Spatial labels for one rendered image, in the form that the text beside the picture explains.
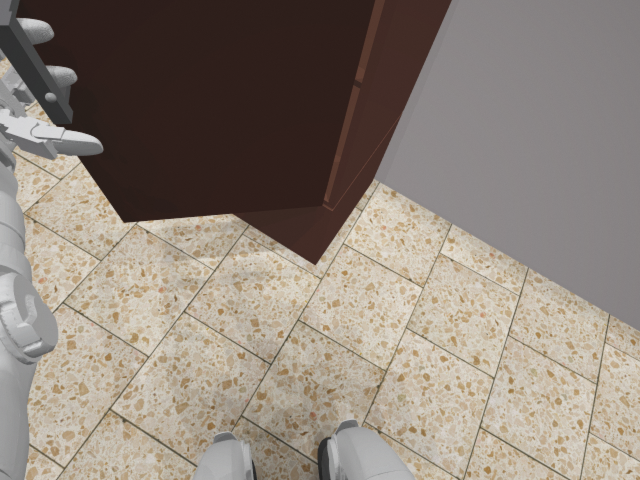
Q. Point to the left robot forearm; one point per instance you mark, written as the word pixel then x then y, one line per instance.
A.
pixel 12 228

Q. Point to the robot right shin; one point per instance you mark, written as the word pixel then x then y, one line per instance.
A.
pixel 343 425

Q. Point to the left robot upper arm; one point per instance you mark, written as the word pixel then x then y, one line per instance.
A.
pixel 28 330

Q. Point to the left robot hand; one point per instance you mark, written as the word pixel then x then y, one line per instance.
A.
pixel 30 134

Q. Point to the handle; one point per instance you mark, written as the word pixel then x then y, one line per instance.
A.
pixel 18 49

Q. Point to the cupboard door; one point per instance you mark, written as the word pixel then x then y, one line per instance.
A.
pixel 207 107

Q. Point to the left robot thigh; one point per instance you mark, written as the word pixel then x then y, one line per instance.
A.
pixel 226 460

